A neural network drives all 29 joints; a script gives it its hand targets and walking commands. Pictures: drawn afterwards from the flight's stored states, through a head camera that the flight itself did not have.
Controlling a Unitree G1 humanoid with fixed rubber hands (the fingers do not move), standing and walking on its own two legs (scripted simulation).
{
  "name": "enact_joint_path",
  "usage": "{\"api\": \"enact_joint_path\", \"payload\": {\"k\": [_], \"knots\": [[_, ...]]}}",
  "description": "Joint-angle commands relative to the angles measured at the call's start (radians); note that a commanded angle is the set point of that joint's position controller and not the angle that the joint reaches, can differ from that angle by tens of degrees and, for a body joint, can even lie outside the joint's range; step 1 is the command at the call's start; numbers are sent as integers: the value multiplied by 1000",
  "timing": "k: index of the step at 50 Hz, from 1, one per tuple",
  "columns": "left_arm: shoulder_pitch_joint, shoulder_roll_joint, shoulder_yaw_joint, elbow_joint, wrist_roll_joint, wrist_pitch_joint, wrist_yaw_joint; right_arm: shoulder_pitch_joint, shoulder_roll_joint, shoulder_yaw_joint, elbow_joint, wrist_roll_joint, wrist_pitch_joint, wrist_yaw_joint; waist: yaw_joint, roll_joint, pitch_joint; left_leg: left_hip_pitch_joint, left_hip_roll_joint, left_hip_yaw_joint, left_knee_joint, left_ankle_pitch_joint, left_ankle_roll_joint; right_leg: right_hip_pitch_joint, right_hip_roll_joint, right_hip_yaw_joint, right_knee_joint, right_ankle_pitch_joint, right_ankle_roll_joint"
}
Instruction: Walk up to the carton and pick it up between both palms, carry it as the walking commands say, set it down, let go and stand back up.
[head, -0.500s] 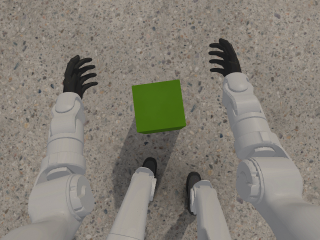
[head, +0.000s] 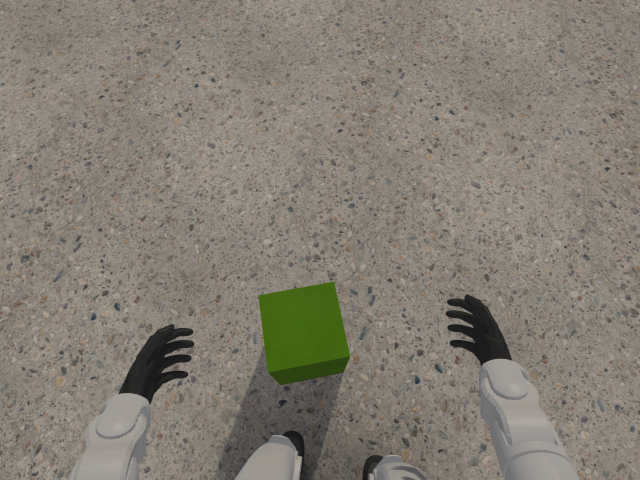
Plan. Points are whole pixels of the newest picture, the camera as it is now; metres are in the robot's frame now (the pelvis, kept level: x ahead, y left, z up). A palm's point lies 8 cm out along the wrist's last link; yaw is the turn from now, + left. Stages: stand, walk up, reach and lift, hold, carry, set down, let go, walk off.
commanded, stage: let go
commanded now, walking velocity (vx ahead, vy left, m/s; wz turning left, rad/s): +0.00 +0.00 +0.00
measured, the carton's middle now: (305, 337) +0.39 +0.08 -0.61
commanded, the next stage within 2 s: stand in 0.74 s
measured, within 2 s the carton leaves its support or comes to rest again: neither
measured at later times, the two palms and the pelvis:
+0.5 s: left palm (164, 406) +0.19 +0.20 -0.05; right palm (584, 435) +0.19 -0.26 -0.04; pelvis +0.03 -0.03 +0.02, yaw +1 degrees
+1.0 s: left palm (103, 431) +0.16 +0.28 -0.08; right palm (611, 474) +0.16 -0.29 -0.05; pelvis +0.03 +0.00 +0.02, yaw -1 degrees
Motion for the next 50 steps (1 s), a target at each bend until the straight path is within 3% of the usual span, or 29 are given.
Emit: {"api": "enact_joint_path", "payload": {"k": [1,7,13,23,28,32,37,38,40,43,50], "knots": [[57,73,-5,-96,-20,-30,20,56,-77,2,-69,20,-35,26,-16,48,-298,490,12,47,-93,292,-28,125,46,-95,-132,132,-18],[161,77,-23,-120,-21,-29,40,207,-116,30,-138,47,-49,52,-39,-17,-197,591,-1,52,-187,355,-20,334,34,-69,-240,285,-3],[213,88,-21,-133,4,5,39,308,-138,55,-189,64,-21,77,-59,-67,-60,641,-15,65,-242,280,-11,437,1,-53,-306,328,20],[211,112,-17,-138,24,68,44,338,-150,73,-227,85,29,96,-63,-21,14,657,-28,63,-218,250,-4,507,-21,-49,-292,414,22],[204,103,-16,-162,3,143,78,365,-172,78,-192,91,11,78,-58,-32,-8,618,-50,72,-204,243,-11,515,-20,-50,-262,469,22],[194,102,-39,-175,-4,169,88,368,-180,82,-170,84,14,70,-70,-49,-3,599,-53,66,-196,214,-16,498,-5,-51,-244,431,10],[190,96,-58,-196,-8,190,107,363,-195,83,-160,77,16,71,-74,-21,-7,615,-46,49,-184,233,-26,455,19,-71,-228,340,-6],[169,215,-11,-65,18,111,142,329,-276,54,-34,-1,3,34,-54,-129,49,502,68,4,-168,212,-18,396,-29,-27,-235,169,13],[178,200,-17,-27,30,47,149,334,-301,48,1,-9,-18,14,-78,-59,22,476,74,-15,-189,83,0,421,-41,14,-247,42,-5],[180,185,-17,19,28,8,138,292,-302,46,43,1,-42,14,-74,28,8,448,96,-51,-227,-10,9,448,-40,13,-217,55,-12],[196,223,-19,116,26,-20,141,283,-320,43,125,10,-52,15,-82,39,-24,520,110,-64,-204,210,11,478,-52,35,-216,198,-12]]}}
